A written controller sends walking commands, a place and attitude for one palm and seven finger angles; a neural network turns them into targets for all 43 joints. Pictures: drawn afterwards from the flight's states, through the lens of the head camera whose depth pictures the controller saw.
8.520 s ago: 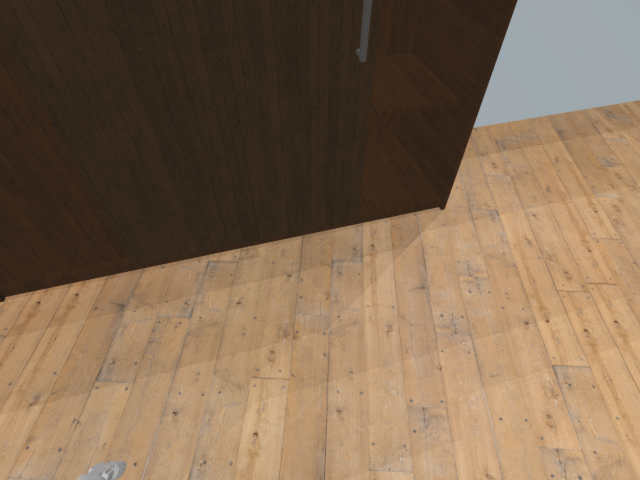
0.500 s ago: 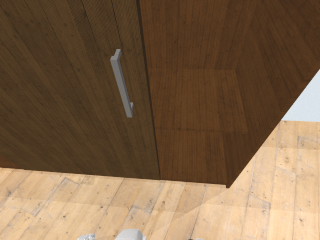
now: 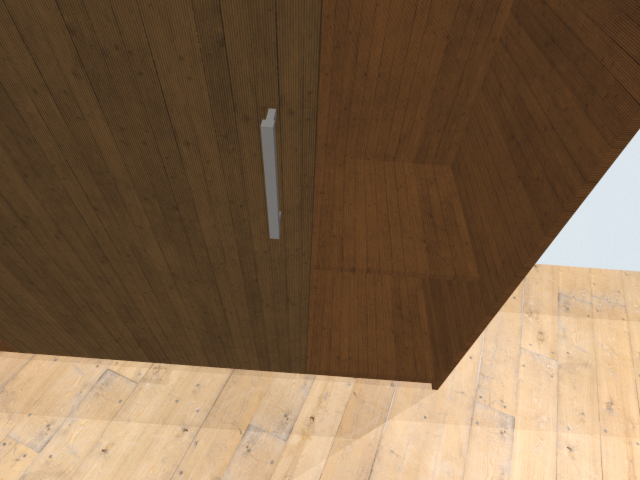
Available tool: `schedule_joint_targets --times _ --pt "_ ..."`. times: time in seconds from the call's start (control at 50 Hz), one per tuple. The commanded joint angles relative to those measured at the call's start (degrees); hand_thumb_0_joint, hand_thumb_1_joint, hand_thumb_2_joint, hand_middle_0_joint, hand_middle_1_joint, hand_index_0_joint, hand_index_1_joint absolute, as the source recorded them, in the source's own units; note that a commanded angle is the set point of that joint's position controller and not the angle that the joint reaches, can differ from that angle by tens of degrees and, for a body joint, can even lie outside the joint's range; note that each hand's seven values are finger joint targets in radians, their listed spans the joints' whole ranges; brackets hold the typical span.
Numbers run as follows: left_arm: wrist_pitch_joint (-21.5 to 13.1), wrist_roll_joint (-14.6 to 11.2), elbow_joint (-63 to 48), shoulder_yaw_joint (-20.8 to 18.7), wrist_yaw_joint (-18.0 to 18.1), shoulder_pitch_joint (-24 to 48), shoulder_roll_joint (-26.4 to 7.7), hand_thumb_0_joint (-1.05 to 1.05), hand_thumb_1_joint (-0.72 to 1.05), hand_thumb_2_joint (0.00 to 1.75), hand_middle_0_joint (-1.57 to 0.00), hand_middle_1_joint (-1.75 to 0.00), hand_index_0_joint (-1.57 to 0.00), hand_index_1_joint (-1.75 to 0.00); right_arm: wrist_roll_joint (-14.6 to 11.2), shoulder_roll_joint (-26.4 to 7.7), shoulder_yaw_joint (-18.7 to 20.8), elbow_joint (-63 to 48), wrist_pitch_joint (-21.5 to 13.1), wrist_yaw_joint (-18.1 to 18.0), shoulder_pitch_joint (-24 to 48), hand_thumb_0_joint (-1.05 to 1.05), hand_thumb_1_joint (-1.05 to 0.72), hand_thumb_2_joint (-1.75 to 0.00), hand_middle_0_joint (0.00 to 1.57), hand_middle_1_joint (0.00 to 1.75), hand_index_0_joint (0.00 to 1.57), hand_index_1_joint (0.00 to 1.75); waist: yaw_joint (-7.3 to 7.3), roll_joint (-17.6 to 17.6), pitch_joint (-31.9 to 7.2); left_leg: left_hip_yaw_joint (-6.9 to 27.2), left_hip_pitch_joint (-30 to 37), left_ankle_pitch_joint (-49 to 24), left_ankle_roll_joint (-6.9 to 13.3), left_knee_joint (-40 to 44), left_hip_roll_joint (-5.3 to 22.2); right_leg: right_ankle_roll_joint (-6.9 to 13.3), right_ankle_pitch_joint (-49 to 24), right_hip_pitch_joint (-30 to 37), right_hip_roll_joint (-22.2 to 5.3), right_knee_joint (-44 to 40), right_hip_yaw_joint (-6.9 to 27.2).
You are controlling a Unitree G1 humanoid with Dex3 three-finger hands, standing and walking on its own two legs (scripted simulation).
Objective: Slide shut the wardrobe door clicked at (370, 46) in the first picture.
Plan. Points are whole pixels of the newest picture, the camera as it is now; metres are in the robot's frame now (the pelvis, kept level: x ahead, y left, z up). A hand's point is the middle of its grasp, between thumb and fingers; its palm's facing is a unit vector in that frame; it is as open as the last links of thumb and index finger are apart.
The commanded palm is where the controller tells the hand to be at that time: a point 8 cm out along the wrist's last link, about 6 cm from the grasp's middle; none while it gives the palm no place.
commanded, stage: come to a stop and stand still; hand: left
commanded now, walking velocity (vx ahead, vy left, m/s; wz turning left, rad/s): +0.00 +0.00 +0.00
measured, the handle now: (273, 180) +0.51 +0.10 +0.09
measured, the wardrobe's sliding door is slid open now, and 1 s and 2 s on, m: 0.41 0.41 0.41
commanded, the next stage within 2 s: look again from close up in 1.26 s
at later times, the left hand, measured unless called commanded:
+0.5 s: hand out of the picture -0.02 +0.09 -0.18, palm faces +0.08 -0.98 -0.17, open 7.3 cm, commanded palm none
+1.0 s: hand out of the picture +0.00 +0.18 -0.19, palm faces +0.04 -0.98 -0.20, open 7.4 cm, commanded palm none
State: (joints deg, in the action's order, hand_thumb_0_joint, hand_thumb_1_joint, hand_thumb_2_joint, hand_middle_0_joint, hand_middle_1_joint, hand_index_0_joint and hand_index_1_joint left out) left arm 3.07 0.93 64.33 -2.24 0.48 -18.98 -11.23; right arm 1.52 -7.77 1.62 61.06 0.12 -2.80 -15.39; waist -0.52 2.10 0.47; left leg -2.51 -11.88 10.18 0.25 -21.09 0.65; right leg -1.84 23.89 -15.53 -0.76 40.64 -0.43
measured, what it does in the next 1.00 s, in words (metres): steps on the spot: right foot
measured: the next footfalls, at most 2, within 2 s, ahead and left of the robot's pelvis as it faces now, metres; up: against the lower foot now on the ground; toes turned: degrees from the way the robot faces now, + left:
right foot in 0.06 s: +0.00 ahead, -0.12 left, +0.00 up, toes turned -1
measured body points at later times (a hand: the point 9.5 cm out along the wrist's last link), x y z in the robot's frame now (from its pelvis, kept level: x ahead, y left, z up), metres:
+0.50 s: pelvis +0.01 -0.06 +0.00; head +0.02 -0.07 +0.45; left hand -0.02 +0.15 -0.16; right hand -0.03 -0.26 -0.17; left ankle +0.01 +0.12 -0.74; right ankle -0.04 -0.12 -0.74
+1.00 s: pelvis +0.00 +0.00 -0.01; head +0.00 +0.01 +0.44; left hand +0.00 +0.23 -0.17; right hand +0.05 -0.23 -0.16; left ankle +0.00 +0.09 -0.74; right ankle -0.04 -0.12 -0.74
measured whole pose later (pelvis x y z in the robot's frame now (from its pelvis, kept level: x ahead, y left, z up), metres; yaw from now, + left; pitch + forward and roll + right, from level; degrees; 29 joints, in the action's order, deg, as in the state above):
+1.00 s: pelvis +0.00 +0.00 -0.01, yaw +0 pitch +0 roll +0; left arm -0.5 1.1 61.0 0.4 2.5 -17.8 -9.8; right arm 1.2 -9.4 -0.1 59.1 -0.6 -2.2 -14.9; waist 0.9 0.6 -0.9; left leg -2.9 -13.6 16.9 2.5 -30.6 -1.1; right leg 0.4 19.9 -8.9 -0.2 29.0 -1.8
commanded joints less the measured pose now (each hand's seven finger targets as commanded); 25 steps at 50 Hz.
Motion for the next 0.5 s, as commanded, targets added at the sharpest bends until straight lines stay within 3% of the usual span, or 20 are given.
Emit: schedule_joint_targets --times 0.0,0.02,0.04,0.06,0.08,0.12,0.16,0.24,0.3,0.48 --pt "-2.5 -0.3 -1.0 0.4 0.7 -3.9 -1.0 0.00 0.90 0.90 -0.20 -0.30 -0.20 -0.30 -0.8 -9.8 1.9 1.0 -0.5 -0.2 -4.3 0.00 -0.90 -0.90 0.20 0.30 0.20 0.30 0.47 -10.0 -2.8 10.5 4.5 -11.9 5.4 0.5 11.4 0.8 -11.4 6.0 -0.2 -20.8 -1.7" --pt "-3.0 -0.2 -0.3 0.5 1.0 -4.6 -2.3 0.00 0.90 0.90 -0.20 -0.30 -0.20 -0.30 -1.2 -7.9 1.6 1.3 -0.7 0.1 -4.9 0.00 -0.90 -0.90 0.20 0.30 0.20 0.30 0.34 -5.9 -2.6 8.1 0.6 -7.9 2.9 -1.9 8.7 1.4 -15.9 10.5 -2.7 -24.4 1.5" --pt "-3.6 -0.3 0.2 0.6 1.4 -3.8 -3.7 0.00 0.90 0.90 -0.20 -0.30 -0.20 -0.30 -1.6 -5.4 0.9 1.3 -0.8 0.3 -4.6 0.00 -0.90 -0.90 0.20 0.30 0.20 0.30 -0.22 -0.8 -1.1 4.6 -2.6 -1.9 0.5 -3.1 5.6 3.2 -17.4 10.7 -7.6 -24.7 6.7" --pt "-3.7 -0.5 0.0 0.9 1.5 -2.7 -4.2 0.00 0.90 0.90 -0.20 -0.30 -0.20 -0.30 -1.5 -3.8 0.3 1.2 -0.6 0.8 -3.7 0.00 -0.90 -0.90 0.20 0.30 0.20 0.30 -0.53 0.5 0.5 3.2 -2.2 1.5 -0.5 -2.8 3.4 4.8 -17.4 7.7 -9.9 -25.4 7.8" --pt "-4.4 -0.4 0.4 0.6 1.5 -2.0 -4.5 0.00 0.90 0.90 -0.20 -0.30 -0.20 -0.30 -0.8 -3.2 -0.1 1.4 -0.3 0.7 -2.7 0.00 -0.90 -0.90 0.20 0.30 0.20 0.30 -0.27 10.2 2.8 1.6 -1.5 2.5 -1.1 -3.4 2.4 5.7 -20.7 4.2 -9.3 -26.3 9.4" --pt "-4.7 -0.6 0.5 1.2 1.7 -0.9 -2.5 0.00 0.90 0.90 -0.20 -0.30 -0.20 -0.30 -0.7 -3.5 -0.3 2.9 -0.1 0.6 -4.3 0.00 -0.90 -0.90 0.20 0.30 0.20 0.30 -1.11 7.7 4.4 2.2 0.6 0.0 -1.3 -2.4 3.5 5.8 -24.1 3.1 -9.0 -25.5 7.4" --pt "-4.6 -0.9 0.6 1.3 1.9 -1.5 -1.6 0.00 0.90 0.90 -0.20 -0.30 -0.20 -0.30 -0.8 -3.3 -0.6 4.2 -0.1 0.5 -5.1 0.00 -0.90 -0.90 0.20 0.30 0.20 0.30 -0.56 3.8 4.9 2.6 2.0 -3.7 -1.1 -1.5 4.1 4.6 -21.2 3.1 -6.5 -25.2 5.2" --pt "-4.3 -1.1 0.8 1.1 2.1 -1.8 -1.5 0.00 0.90 0.90 -0.20 -0.30 -0.20 -0.30 -0.8 -3.0 -0.8 5.1 0.0 0.3 -6.3 0.00 -0.90 -0.90 0.20 0.30 0.20 0.30 -0.39 -0.4 6.3 2.8 2.0 -4.7 -1.4 -0.9 4.6 4.3 -16.8 3.2 -5.6 -25.9 5.2" --pt "-4.2 -1.0 0.8 1.0 2.1 -2.7 -1.3 0.00 0.90 0.90 -0.20 -0.30 -0.20 -0.30 -0.8 -2.6 -0.8 5.1 0.2 0.2 -6.4 0.00 -0.90 -0.90 0.20 0.30 0.20 0.30 -0.02 -1.2 7.4 2.5 1.8 -4.3 -1.5 -1.7 4.4 4.0 -16.1 2.5 -5.7 -26.8 5.6" --pt "-4.4 -0.9 0.9 0.7 2.5 -4.2 -0.6 0.00 0.90 0.90 -0.20 -0.30 -0.20 -0.30 -1.0 -2.3 -0.9 4.9 0.0 -0.4 -6.9 0.00 -0.90 -0.90 0.20 0.30 0.20 0.30 0.20 0.1 4.7 1.9 1.6 -6.1 -1.4 -2.8 4.4 2.4 -29.8 7.3 -5.9 -24.2 4.5"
